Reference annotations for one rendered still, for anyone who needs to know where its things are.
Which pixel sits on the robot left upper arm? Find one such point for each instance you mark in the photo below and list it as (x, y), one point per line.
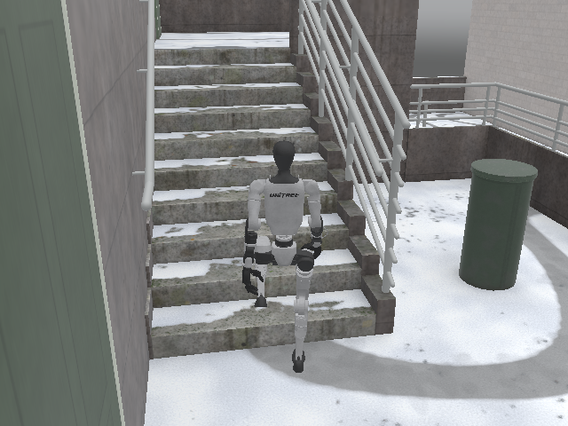
(254, 202)

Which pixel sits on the right robot hand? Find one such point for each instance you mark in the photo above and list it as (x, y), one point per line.
(309, 246)

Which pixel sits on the robot right upper arm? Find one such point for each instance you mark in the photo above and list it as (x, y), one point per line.
(312, 188)

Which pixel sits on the humanoid robot head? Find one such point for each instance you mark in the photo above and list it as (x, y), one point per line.
(283, 154)

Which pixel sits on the robot left forearm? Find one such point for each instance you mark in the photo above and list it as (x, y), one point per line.
(249, 246)

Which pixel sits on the humanoid robot torso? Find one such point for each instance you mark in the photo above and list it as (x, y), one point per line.
(284, 210)

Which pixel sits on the robot right forearm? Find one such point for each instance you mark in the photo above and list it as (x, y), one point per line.
(316, 235)

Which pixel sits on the left robot hand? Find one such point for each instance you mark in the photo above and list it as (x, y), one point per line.
(246, 279)

